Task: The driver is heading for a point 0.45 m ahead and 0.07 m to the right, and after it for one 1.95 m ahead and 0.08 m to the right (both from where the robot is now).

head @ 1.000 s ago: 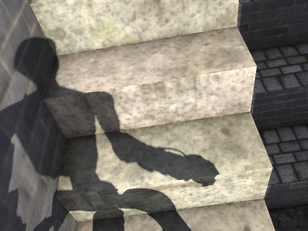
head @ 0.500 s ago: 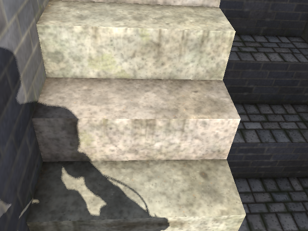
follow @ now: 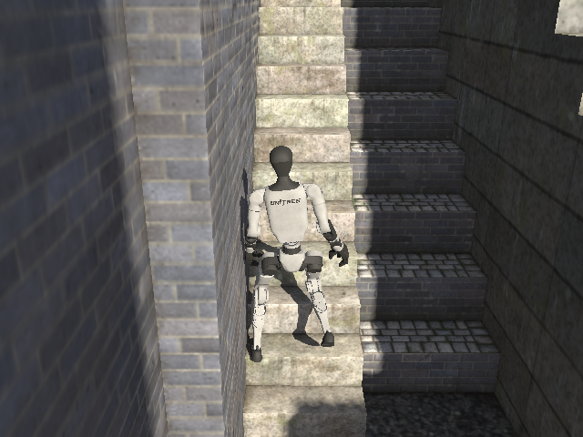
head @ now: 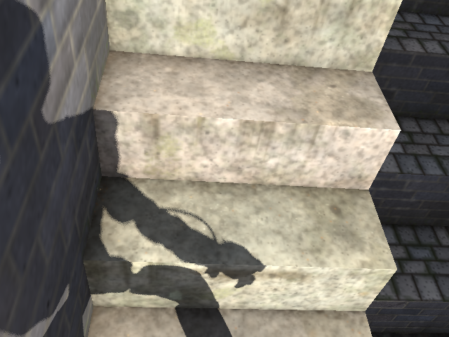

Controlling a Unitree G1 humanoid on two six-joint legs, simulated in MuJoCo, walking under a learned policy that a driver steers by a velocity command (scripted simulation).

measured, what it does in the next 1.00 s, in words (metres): goes down: right foot, then left foot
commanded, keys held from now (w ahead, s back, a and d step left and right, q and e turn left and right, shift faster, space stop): w+e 0.30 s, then w+q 0.70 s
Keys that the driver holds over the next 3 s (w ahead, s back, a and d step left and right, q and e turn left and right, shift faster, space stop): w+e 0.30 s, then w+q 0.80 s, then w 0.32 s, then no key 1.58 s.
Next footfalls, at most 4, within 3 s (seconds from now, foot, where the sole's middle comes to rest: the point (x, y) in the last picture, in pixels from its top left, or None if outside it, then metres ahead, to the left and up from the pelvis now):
0.10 right None -0.03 -0.27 -0.72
0.22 left None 0.05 0.14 -0.72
0.30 right None -0.13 -0.22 -0.93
0.70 left None -0.05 -0.02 -0.88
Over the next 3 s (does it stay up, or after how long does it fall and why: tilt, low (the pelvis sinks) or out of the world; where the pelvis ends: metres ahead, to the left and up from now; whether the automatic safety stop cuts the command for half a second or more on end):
stays up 0.34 -0.11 0.26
